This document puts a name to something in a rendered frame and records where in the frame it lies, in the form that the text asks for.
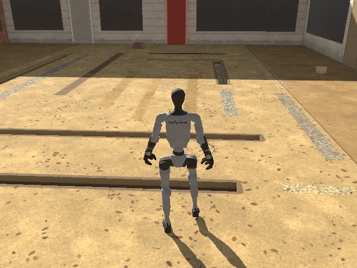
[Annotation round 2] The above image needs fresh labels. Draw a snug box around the left robot upper arm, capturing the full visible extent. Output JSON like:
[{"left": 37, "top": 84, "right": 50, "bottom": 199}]
[{"left": 150, "top": 113, "right": 166, "bottom": 143}]

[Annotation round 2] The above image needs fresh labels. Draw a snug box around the robot right forearm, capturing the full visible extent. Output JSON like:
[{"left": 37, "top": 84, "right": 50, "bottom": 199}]
[{"left": 200, "top": 136, "right": 212, "bottom": 159}]

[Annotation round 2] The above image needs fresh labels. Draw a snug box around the robot left hand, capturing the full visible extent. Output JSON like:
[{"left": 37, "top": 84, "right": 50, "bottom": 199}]
[{"left": 143, "top": 153, "right": 156, "bottom": 165}]

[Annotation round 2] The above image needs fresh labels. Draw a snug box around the robot left forearm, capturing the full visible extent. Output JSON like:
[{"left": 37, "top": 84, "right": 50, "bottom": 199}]
[{"left": 145, "top": 134, "right": 156, "bottom": 156}]

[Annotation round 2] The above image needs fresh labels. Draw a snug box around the right robot upper arm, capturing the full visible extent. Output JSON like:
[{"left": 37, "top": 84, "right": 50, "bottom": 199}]
[{"left": 190, "top": 113, "right": 205, "bottom": 144}]

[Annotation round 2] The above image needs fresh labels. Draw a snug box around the humanoid robot head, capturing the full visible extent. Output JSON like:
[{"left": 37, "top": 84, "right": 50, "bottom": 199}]
[{"left": 169, "top": 88, "right": 188, "bottom": 116}]

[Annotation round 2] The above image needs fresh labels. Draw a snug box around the right robot shin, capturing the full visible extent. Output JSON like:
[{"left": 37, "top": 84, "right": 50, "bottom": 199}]
[{"left": 190, "top": 173, "right": 198, "bottom": 210}]

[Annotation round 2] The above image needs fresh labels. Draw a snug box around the robot right hand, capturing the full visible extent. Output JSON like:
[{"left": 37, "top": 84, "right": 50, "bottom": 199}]
[{"left": 201, "top": 156, "right": 214, "bottom": 170}]

